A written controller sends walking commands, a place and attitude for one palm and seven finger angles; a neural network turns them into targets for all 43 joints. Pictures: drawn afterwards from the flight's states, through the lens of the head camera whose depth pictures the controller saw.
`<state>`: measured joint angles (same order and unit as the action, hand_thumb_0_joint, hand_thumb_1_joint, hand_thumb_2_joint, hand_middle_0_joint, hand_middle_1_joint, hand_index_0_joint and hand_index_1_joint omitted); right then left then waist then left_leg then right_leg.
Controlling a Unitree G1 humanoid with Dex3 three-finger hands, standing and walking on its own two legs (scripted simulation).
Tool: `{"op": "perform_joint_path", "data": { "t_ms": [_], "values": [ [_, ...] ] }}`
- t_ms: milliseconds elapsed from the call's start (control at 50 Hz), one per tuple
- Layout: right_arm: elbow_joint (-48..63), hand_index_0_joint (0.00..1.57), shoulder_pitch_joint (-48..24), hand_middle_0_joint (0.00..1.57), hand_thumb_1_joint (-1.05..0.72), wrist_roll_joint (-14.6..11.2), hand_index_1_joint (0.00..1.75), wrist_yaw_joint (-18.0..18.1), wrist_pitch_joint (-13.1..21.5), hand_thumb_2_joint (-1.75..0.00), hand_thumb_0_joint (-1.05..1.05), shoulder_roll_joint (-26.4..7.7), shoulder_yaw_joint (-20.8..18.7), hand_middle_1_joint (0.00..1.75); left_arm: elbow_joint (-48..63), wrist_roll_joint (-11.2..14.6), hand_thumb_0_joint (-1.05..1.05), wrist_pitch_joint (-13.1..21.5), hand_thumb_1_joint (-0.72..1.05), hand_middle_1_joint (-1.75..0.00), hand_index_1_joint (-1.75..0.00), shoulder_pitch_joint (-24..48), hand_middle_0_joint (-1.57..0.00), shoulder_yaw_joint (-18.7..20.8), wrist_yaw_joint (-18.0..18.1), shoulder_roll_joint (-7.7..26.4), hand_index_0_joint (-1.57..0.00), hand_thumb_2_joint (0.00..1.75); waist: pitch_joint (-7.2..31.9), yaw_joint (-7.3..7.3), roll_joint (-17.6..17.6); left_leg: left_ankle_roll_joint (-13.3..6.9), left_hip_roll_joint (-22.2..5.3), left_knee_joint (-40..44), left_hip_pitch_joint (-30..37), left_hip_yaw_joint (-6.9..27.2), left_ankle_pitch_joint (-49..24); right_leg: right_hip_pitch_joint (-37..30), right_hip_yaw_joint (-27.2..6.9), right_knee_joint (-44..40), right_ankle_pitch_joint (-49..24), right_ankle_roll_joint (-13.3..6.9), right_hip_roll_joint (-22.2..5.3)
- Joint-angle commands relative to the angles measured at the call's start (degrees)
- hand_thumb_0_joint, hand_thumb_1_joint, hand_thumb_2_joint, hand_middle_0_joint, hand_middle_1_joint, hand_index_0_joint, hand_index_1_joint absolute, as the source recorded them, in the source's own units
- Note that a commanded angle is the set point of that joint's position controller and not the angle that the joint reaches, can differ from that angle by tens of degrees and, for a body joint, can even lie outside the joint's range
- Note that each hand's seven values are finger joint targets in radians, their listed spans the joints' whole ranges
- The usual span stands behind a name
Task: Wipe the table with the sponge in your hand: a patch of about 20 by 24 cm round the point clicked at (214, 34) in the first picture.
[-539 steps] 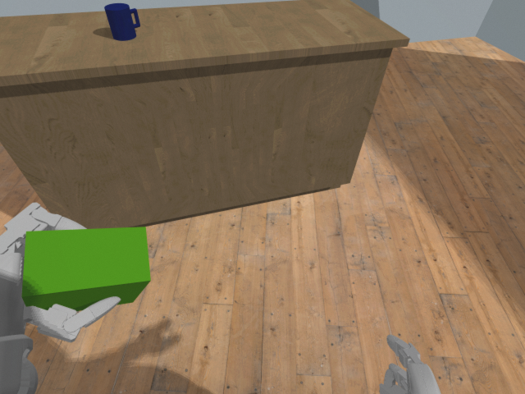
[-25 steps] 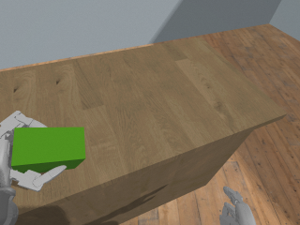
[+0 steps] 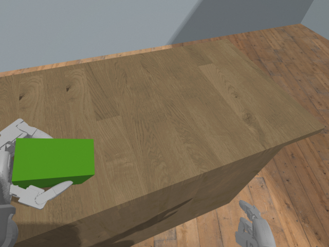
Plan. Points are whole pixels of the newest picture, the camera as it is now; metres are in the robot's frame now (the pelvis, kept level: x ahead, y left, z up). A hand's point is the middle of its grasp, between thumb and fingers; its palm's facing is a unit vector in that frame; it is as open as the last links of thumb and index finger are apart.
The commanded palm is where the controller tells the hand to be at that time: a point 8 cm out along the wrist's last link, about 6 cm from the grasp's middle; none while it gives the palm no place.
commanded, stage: come to a stop and stand still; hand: left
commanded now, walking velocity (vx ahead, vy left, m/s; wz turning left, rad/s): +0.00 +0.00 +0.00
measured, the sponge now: (65, 164) +0.23 +0.21 +0.13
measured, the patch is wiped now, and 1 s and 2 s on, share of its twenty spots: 0.00 0.00 0.00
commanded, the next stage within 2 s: look again from close up in 0.82 s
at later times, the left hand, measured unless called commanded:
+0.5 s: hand (51, 173) +0.20 +0.22 +0.15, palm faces +0.30 -0.88 -0.36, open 10.2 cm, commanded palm +0.15 +0.26 +0.17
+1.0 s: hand (43, 162) +0.22 +0.23 +0.16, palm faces +0.36 -0.86 -0.37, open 10.2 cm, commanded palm +0.16 +0.27 +0.17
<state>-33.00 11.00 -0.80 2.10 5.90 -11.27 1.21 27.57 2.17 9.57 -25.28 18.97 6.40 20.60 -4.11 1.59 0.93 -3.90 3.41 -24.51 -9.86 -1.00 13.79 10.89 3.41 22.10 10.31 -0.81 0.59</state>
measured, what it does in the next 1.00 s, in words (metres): stands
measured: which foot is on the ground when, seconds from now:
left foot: down 0.00-1.00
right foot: down 0.00-1.00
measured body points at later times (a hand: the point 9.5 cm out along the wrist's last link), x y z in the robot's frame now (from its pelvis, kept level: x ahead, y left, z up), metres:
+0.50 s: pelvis -0.01 -0.01 +0.00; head +0.00 +0.00 +0.45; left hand +0.18 +0.26 +0.17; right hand +0.15 -0.24 -0.07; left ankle -0.01 +0.07 -0.74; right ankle +0.02 -0.11 -0.74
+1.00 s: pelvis -0.01 -0.01 +0.00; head +0.01 +0.01 +0.45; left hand +0.19 +0.28 +0.18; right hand +0.17 -0.23 -0.07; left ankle -0.01 +0.07 -0.74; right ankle +0.02 -0.11 -0.74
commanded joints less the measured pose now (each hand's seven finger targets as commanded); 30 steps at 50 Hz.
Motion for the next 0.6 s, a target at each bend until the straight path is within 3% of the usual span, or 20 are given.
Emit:
{"op": "perform_joint_path", "data": {
  "t_ms": [0, 20, 100, 120, 140, 160, 180, 200, 220, 240, 280, 340, 380, 400, 420, 460, 500, 580],
  "values": [
    [9.0, 0.2, -5.3, 0.2, -0.9, -0.3, 0.3, 0.6, 3.1, -0.9, 0.0, -7.4, -3.2, 0.3, 13.5, 0.4, 0.0, 3.8, 0.1, -1.6, -1.6, 3.9, -1.2, 7.3, 1.7, 10.1, -1.2, 1.3, 10.1, -0.34, -4.8, 5.8, -9.1, 5.2, -1.3, 7.7, -15.0, -7.6, -5.0, 0.4, -9.5, -1.3, -4.2],
    [8.8, 0.2, -4.5, 0.2, -0.9, 0.1, 0.3, 0.5, 2.6, -0.9, 0.0, -7.6, -3.0, 0.3, 12.8, 0.7, 0.0, 4.0, 0.1, -1.6, -1.6, 3.9, -1.2, 5.4, 1.5, 8.0, -1.2, 1.3, 10.1, -0.38, -5.1, 5.7, -9.0, 5.4, -1.8, 7.8, -14.7, -7.8, -4.3, 0.2, -9.0, -1.4, -4.0],
    [9.1, 0.2, -5.1, 0.2, -0.9, -0.4, 0.3, 0.5, 2.9, -0.9, 0.0, -7.6, -3.4, 0.3, 14.7, 0.6, 0.0, 3.9, 0.1, -1.6, -1.6, 3.7, -1.2, 7.1, 1.7, 9.8, -1.2, 1.3, 10.9, -0.52, -6.0, 5.8, -8.7, 4.4, -1.1, 7.7, -15.9, -8.4, -5.3, 0.5, -11.0, -1.8, -4.5],
    [8.1, 0.2, 4.0, 0.2, -0.9, 3.0, 0.3, 0.1, 5.9, -0.9, 0.0, -8.8, -2.6, 0.3, 28.7, -10.0, 0.0, 10.3, 0.1, -1.6, -1.6, 64.9, -1.2, 39.2, 1.3, 54.6, -1.2, 1.3, 4.2, -0.13, -0.1, 1.2, -9.1, -3.7, -11.8, 4.0, -17.6, -1.6, -5.8, -0.2, -9.4, 1.5, -3.3],
    [5.3, 0.2, -2.1, 0.2, -0.9, 1.0, 0.3, -0.3, 6.1, -0.9, 0.0, -2.1, -0.7, 0.3, -7.6, -3.0, 0.0, 7.9, 0.1, -1.6, -1.6, 30.8, -1.2, 17.4, -1.5, 19.4, -1.2, 1.3, 15.8, 0.3, 0.8, 2.1, -5.6, -1.3, -0.7, 5.5, -18.7, -0.8, -6.5, 0.4, -9.6, -3.6, -7.2],
    [8.3, 0.2, -1.6, 0.2, -0.9, 0.9, 0.3, -0.2, 6.8, -0.9, 0.0, -5.6, -3.1, 0.3, -1.7, -0.5, 0.0, 8.0, 0.1, -1.6, -1.6, 15.6, -1.2, 13.2, -1.3, 15.4, -1.2, 1.3, 11.7, 1.44, -3.0, 3.7, -6.9, -0.6, 0.9, 5.9, -19.2, -3.1, -12.4, -1.9, -16.2, -3.2, -6.1],
    [7.9, 0.2, 0.0, 0.2, -0.9, 0.4, 0.3, -0.7, 6.7, -0.9, 0.0, -7.6, -3.5, 0.3, -2.1, 0.5, 0.0, 7.6, 0.1, -1.6, -1.6, 12.2, -1.2, 9.1, -1.2, 10.3, -1.2, 1.3, 15.0, 0.1, -6.7, 4.3, -6.6, 1.0, 1.3, 5.8, -18.4, -6.7, -10.9, 0.5, -14.3, -3.1, -6.2],
    [7.9, 0.2, -2.8, 0.2, -0.9, -0.5, 0.3, -1.6, 7.0, -0.9, 0.0, -6.6, -3.6, 0.3, -0.2, 1.5, 0.0, 7.8, 0.1, -1.6, -1.6, 9.4, -1.2, 3.2, -1.9, 3.9, -1.2, 1.3, 16.9, 0.06, -13.1, 4.8, -7.5, 1.1, 5.2, 5.0, -24.3, -4.6, -7.8, 4.2, -13.0, -2.5, -4.8],
    [8.5, 0.2, -1.3, 0.2, -0.9, 0.2, 0.3, -2.4, 6.7, -0.9, 0.0, -8.5, -4.2, 0.3, 5.5, 1.2, 0.0, 8.1, 0.1, -1.6, -1.6, 8.4, -1.2, 4.3, -1.7, 6.6, -1.2, 1.3, 17.1, 0.27, -14.4, 4.6, -9.3, 1.2, 3.8, 6.2, -26.7, -5.1, -6.5, 5.0, -10.7, -1.7, -4.4],
    [8.6, 0.2, -2.1, 0.2, -0.9, 0.2, 0.3, -3.1, 6.5, -0.9, 0.0, -8.2, -4.2, 0.3, 8.0, 1.0, 0.0, 8.2, 0.1, -1.6, -1.6, 5.8, -1.2, 2.6, -1.7, 5.6, -1.2, 1.3, 16.3, 0.58, -13.3, 4.0, -10.1, 1.3, 1.8, 6.2, -26.1, -5.5, -5.8, 5.1, -9.2, -1.4, -4.3],
    [9.6, 0.2, -3.0, 0.2, -0.9, 0.0, 0.3, -3.6, 6.3, -0.9, 0.0, -8.1, -3.9, 0.3, 10.6, 0.8, 0.0, 7.9, 0.1, -1.6, -1.6, 2.2, -1.2, 2.2, -1.2, 6.1, -1.2, 1.3, 14.1, 0.67, -6.1, 3.4, -9.9, 2.1, -3.6, 6.4, -20.0, -7.8, -5.4, 4.2, -9.2, -0.8, -4.2],
    [10.2, 0.2, -4.4, 0.2, -0.9, -0.1, 0.3, -2.5, 5.5, -0.9, 0.0, -8.1, -3.7, 0.3, 9.7, 0.9, 0.0, 7.2, 0.1, -1.6, -1.6, 1.1, -1.2, 7.8, 0.2, 10.6, -1.2, 1.3, 11.7, 0.5, 4.6, 3.4, -8.9, 2.9, -7.2, 6.9, -11.3, -8.3, -4.7, 2.7, -7.0, -0.4, -4.3],
    [10.4, 0.2, -5.0, 0.2, -0.9, -0.1, 0.3, -1.0, 5.0, -0.9, 0.0, -7.7, -3.5, 0.3, 7.7, 1.6, 0.0, 7.3, 0.1, -1.6, -1.6, 2.7, -1.2, 11.2, 0.5, 12.6, -1.2, 1.3, 9.8, 0.2, 6.5, 3.2, -7.7, 3.3, -7.2, 6.8, -5.0, -5.9, -6.8, 0.2, -3.5, -0.7, -5.2],
    [10.1, 0.2, -5.7, 0.2, -0.9, -0.2, 0.3, -0.5, 4.6, -0.9, 0.0, -7.7, -3.3, 0.3, 9.5, 1.6, 0.0, 7.5, 0.1, -1.6, -1.6, 4.6, -1.2, 14.4, 1.0, 15.9, -1.2, 1.3, 9.4, 0.06, 3.7, 2.9, -7.4, 3.3, -6.1, 6.4, -3.7, -4.4, -7.2, -0.1, -1.9, -0.8, -5.0],
    [10.2, 0.2, -5.5, 0.2, -0.9, 0.0, 0.3, 0.0, 4.4, -0.9, 0.0, -7.4, -3.1, 0.3, 8.2, 1.8, 0.0, 7.7, 0.1, -1.6, -1.6, 6.0, -1.2, 12.6, 0.8, 13.4, -1.2, 1.3, 8.3, -0.34, 1.3, 2.6, -7.3, 4.0, -7.1, 7.0, -1.5, -3.8, -7.1, -0.6, 0.8, -1.0, -5.4],
    [9.9, 0.2, -5.0, 0.2, -0.9, -0.1, 0.3, 0.5, 4.7, -0.9, 0.0, -7.1, -3.0, 0.3, 8.4, 1.6, 0.0, 8.0, 0.1, -1.6, -1.6, 8.9, -1.2, 11.5, 0.6, 13.0, -1.2, 1.3, 7.1, -0.29, -5.0, 2.0, -7.3, 4.4, -7.6, 6.4, 1.1, -3.5, -8.6, -1.5, 1.8, -1.1, -5.2],
    [9.4, 0.2, -5.5, 0.2, -0.9, -0.2, 0.3, 0.2, 5.5, -0.9, 0.0, -7.0, -2.6, 0.3, 10.0, 1.2, 0.0, 8.4, 0.1, -1.6, -1.6, 11.3, -1.2, 9.1, 0.3, 11.1, -1.2, 1.3, 7.1, -0.42, -8.3, 2.0, -7.0, 4.2, -5.6, 5.6, 1.1, -2.6, -8.7, -1.8, 1.4, -1.2, -4.6],
    [8.3, 0.2, -3.4, 0.2, -0.9, 0.2, 0.3, -0.3, 6.7, -0.9, 0.0, -7.8, -2.8, 0.3, 7.8, 0.2, 0.0, 8.2, 0.1, -1.6, -1.6, 10.8, -1.2, 2.9, 0.0, 6.2, -1.2, 1.3, 7.6, -0.17, -5.1, 1.9, -6.6, 3.9, -4.9, 5.4, 1.0, -3.4, -9.4, -3.4, 2.3, -1.1, -4.6]
  ]
}}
